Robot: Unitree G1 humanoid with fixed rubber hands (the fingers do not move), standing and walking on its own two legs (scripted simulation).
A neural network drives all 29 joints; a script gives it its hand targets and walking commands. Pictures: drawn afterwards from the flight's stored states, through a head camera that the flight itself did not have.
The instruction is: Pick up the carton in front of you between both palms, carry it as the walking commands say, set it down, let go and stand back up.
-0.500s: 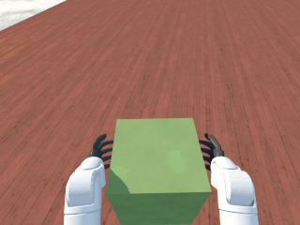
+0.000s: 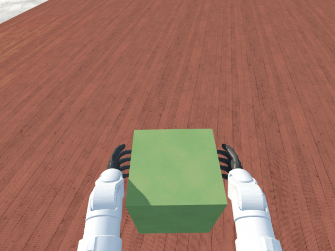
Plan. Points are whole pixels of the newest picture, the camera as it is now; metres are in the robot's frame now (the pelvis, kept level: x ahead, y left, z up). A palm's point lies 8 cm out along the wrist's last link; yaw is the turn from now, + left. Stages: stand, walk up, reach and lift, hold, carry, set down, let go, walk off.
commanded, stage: carry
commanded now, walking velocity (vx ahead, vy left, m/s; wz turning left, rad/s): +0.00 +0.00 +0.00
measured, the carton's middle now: (173, 184) +0.31 +0.00 -0.05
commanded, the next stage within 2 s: hold in 0.16 s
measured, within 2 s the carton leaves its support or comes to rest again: neither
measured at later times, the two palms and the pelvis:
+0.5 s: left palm (104, 183) +0.26 +0.16 +0.05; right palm (230, 174) +0.28 -0.13 +0.04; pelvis -0.02 -0.01 +0.01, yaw +4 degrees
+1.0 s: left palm (115, 178) +0.27 +0.14 +0.06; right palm (237, 165) +0.30 -0.16 +0.05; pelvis -0.02 -0.05 +0.01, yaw +8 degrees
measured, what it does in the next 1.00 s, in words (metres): shifts its weight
